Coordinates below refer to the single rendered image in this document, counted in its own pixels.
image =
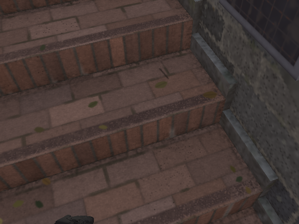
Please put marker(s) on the robot left hand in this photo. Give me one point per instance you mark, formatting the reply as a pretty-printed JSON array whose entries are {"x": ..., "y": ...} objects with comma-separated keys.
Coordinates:
[{"x": 75, "y": 220}]

